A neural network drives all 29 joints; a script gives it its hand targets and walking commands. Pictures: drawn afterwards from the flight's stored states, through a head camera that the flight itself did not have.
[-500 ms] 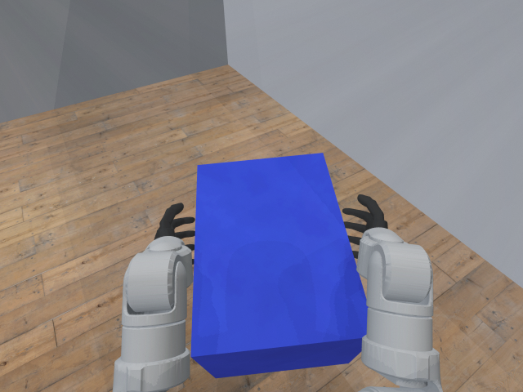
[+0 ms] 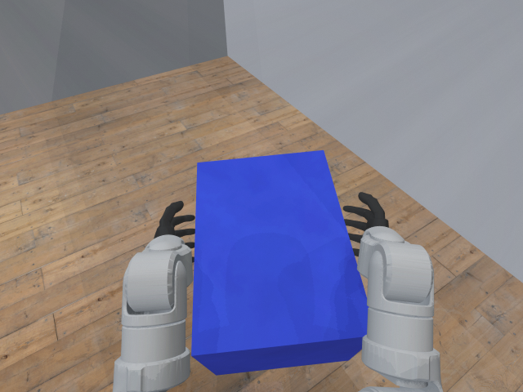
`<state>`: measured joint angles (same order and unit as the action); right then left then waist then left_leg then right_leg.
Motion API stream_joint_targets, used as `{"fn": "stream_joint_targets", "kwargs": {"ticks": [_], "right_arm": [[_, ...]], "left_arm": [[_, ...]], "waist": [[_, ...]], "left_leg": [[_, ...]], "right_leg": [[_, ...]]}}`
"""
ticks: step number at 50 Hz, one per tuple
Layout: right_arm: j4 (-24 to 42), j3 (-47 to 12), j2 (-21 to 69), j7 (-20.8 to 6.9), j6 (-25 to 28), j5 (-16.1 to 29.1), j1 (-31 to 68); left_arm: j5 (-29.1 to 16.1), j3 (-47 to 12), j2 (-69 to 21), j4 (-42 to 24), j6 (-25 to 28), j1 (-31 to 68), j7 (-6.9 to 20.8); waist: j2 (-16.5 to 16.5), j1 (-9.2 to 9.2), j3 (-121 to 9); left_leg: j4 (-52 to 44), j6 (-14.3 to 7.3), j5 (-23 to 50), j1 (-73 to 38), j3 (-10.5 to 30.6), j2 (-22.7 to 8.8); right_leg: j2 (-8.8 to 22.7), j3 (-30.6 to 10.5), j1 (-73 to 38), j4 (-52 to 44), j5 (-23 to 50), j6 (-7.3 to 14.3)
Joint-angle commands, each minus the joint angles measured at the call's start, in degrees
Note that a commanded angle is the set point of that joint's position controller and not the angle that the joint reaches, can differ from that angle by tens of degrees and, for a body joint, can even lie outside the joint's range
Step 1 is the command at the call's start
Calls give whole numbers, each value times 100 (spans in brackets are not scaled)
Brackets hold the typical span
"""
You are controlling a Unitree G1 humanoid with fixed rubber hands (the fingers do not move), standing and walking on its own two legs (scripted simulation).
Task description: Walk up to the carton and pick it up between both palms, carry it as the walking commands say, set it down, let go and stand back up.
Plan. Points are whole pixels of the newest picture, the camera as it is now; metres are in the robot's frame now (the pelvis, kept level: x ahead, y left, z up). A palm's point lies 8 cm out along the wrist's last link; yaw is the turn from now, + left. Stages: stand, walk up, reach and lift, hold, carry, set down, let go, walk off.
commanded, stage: carry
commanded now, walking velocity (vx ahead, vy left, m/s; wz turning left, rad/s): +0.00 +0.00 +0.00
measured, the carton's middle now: (271, 259) +0.32 +0.00 +0.02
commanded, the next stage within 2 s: hold in 0.72 s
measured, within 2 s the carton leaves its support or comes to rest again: neither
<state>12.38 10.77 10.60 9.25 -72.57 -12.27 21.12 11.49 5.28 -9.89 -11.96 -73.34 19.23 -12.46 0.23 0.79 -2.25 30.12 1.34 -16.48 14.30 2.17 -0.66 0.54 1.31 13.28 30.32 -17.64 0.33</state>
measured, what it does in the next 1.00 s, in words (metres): stands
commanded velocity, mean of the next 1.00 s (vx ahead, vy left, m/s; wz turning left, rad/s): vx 0.00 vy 0.00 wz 0.00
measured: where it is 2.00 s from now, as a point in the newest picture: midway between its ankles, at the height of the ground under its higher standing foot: outside the picture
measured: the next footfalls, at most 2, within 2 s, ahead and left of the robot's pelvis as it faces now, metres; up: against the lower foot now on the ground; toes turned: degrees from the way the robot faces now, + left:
none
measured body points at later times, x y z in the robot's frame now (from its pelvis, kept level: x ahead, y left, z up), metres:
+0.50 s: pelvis +0.00 +0.00 +0.00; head -0.01 +0.00 +0.45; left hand +0.30 +0.15 +0.09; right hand +0.31 -0.15 +0.10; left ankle -0.01 +0.14 -0.73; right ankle -0.02 -0.12 -0.73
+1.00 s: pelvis -0.02 +0.01 +0.01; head -0.04 +0.02 +0.46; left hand +0.26 +0.17 +0.04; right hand +0.26 -0.14 +0.03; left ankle -0.01 +0.14 -0.74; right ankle -0.02 -0.12 -0.73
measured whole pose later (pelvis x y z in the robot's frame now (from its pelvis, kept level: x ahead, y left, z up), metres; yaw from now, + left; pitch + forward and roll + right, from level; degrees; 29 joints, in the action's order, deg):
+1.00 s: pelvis -0.02 +0.01 +0.01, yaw +1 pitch +0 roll +0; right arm -8.8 6.1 7.4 3.9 -42.0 -13.4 5.8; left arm 13.6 5.2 -7.3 3.6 -44.9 5.9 -1.6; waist -1.0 0.8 -4.7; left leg 20.7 0.9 -10.9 10.8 2.8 0.2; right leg 1.2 0.3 10.7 23.2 -11.5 -0.6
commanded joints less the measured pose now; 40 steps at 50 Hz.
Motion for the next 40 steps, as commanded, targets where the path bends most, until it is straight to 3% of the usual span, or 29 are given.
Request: {"fn": "stream_joint_targets", "kwargs": {"ticks": [1,6,7,8,10,11,12,13,15,16,18,20,22,23,24,25,26,27,28,29,32,33,34,35,36,37,38,39,40], "right_arm": [[579,-3921,6112,-1437,197,2788,2044],[427,-3817,6026,-1471,199,2719,1855],[422,-3965,6169,-1481,174,2769,1845],[479,-3913,6130,-1493,164,2796,1784],[231,-3767,6021,-1474,212,2634,1829],[-253,-3543,5845,-1488,263,2499,1728],[249,-3844,6112,-1506,314,2674,1807],[426,-3850,6157,-1504,316,2710,1894],[137,-3707,6030,-1502,310,2582,1833],[-564,-3342,5759,-1519,323,2339,1579],[241,-3803,6089,-1538,419,2624,1866],[-146,-3596,5861,-1531,462,2470,1723],[231,-3804,6026,-1525,499,2592,1849],[-360,-3503,5756,-1536,526,2363,1698],[-80,-3685,5967,-1518,507,2522,1680],[-512,-3461,5697,-1557,568,2295,1510],[-27,-3753,5952,-1529,615,2490,1799],[-838,-3312,5511,-1559,732,2145,1712],[130,-3682,5927,-1522,733,2510,1877],[-558,-3389,5651,-1530,751,2256,1555],[199,-3726,5935,-1512,774,2486,1786],[-801,-3210,5514,-1513,802,2107,1466],[-1125,-3044,5292,-1545,929,1955,1470],[-502,-3383,5654,-1556,979,2204,1666],[-977,-3200,5439,-1594,1101,2051,1546],[-2988,-1436,3790,-1839,1716,763,-461],[-4010,-2098,4211,-1890,2278,952,69],[-2878,-2749,4680,-1968,2774,1192,464],[-2299,-3268,5117,-1951,2996,1300,374]], "left_arm": [[-2906,-3452,-6024,-1423,426,3198,1594],[-2826,-3460,-6043,-1237,428,3003,1589],[-2830,-3474,-6075,-1265,418,3032,1596],[-2860,-3498,-6035,-1454,427,3058,1580],[-2813,-3416,-6030,-1036,435,3068,1617],[-2590,-3136,-5813,-571,479,2888,1617],[-2798,-3405,-6026,-1185,562,3112,1637],[-2882,-3566,-6115,-1377,529,3214,1633],[-2801,-3462,-6069,-1011,510,3170,1646],[-2528,-3084,-5710,-447,563,3032,1645],[-2770,-3493,-6095,-1056,619,3155,1663],[-2633,-3254,-5832,-714,682,2986,1672],[-2760,-3458,-6067,-966,695,3019,1690],[-2582,-3176,-5724,-561,736,3001,1697],[-2677,-3364,-5898,-836,714,2965,1664],[-2482,-3127,-5624,-415,785,2848,1707],[-2674,-3352,-5910,-797,811,3067,1708],[-2293,-2889,-5502,141,907,2828,1754],[-2727,-3400,-5929,-886,903,3110,1713],[-2487,-3089,-5624,-328,951,2893,1705],[-2700,-3469,-6059,-807,924,2917,1711],[-2404,-3004,-5509,-135,983,2875,1713],[-2219,-2788,-5326,349,1089,2733,1743],[-2518,-3197,-5728,-274,1149,2997,1749],[-2273,-2903,-5413,144,1281,2847,1782],[-665,-892,-3519,2154,1846,899,2094],[-980,-1639,-4056,2534,2428,1211,2188],[-1367,-2339,-4344,1414,2903,1690,2315],[-1511,-2753,-4669,1111,3098,1672,2392]], "waist": [[17,-49,-2247],[209,-59,-2308],[-151,-52,-2372],[77,-72,-2337],[-128,-49,-2213],[107,-38,-2287],[-63,-59,-2290],[127,-53,-2277],[128,-51,-2163],[-3,-54,-2138],[64,-63,-2153],[-53,-63,-2204],[6,-64,-2203],[15,-64,-2127],[55,-62,-2131],[-78,-61,-2209],[-127,-60,-2206],[-15,-61,-2179],[80,-61,-2157],[-52,-55,-2203],[167,-45,-2235],[92,-43,-2275],[78,-54,-2220],[70,-46,-2364],[95,-51,-2243],[-112,108,-221],[-50,36,-809],[-76,25,-1705],[-224,85,-2687]], "left_leg": [[75,-286,2172,-317,279,-533],[83,-311,2062,-399,218,-513],[142,-302,2049,-317,257,-548],[54,-298,2091,-339,305,-558],[36,-293,2230,-250,274,-580],[58,-324,2291,-274,268,-559],[40,-278,2235,-236,283,-573],[-8,-305,2044,-266,272,-534],[-108,-330,1968,-306,345,-555],[-126,-337,1884,-192,326,-582],[-134,-255,1905,-269,286,-559],[34,-292,2120,-335,299,-561],[-2,-305,1940,-389,297,-549],[68,-302,1894,-434,263,-553],[-44,-292,1919,-313,305,-544],[-33,-307,2005,-343,338,-564],[87,-262,1883,-403,186,-538],[51,-298,1987,-356,261,-537],[-45,-298,2049,-377,294,-574],[-1,-279,2064,-332,281,-535],[-92,-340,2118,-337,329,-548],[46,-320,2190,-381,245,-550],[41,-304,2401,-447,289,-606],[67,-268,2558,-486,244,-611],[19,-289,2364,-429,268,-607],[-1109,-181,1407,-655,214,734],[-1045,-99,2404,-896,186,684],[-1003,0,3247,-1032,155,715],[-998,49,3718,-1090,225,737]], "right_leg": [[605,-362,-283,-34,2288,368],[651,-424,-270,-79,2360,393],[645,-398,-380,-92,2413,393],[640,-411,-385,-20,2381,407],[567,-323,-355,-29,2211,361],[619,-408,-393,-51,2320,418],[577,-348,-491,-30,2266,373],[601,-350,-409,-65,2125,362],[559,-350,-244,-107,1651,364],[552,-357,-265,-154,1604,354],[588,-321,-331,-117,1847,360],[570,-359,-326,-118,2155,355],[601,-420,-208,-157,1997,388],[598,-430,-187,-222,2021,388],[588,-406,-271,-128,1996,381],[595,-427,-327,-150,2000,389],[615,-433,-263,-209,2260,390],[612,-418,-336,-161,2233,411],[626,-347,-325,-61,2172,356],[606,-422,-328,-76,2185,384],[560,-367,-282,-13,1799,379],[572,-394,-282,-35,2021,403],[561,-324,-333,-8,2129,361],[582,-346,-378,72,2351,360],[581,-305,-370,-25,2195,345],[-282,-652,-992,-1101,2419,27],[-291,-783,-1358,-874,3917,-6],[-329,-796,-1774,-672,5097,-103],[-295,-882,-2304,-552,6139,-174]]}}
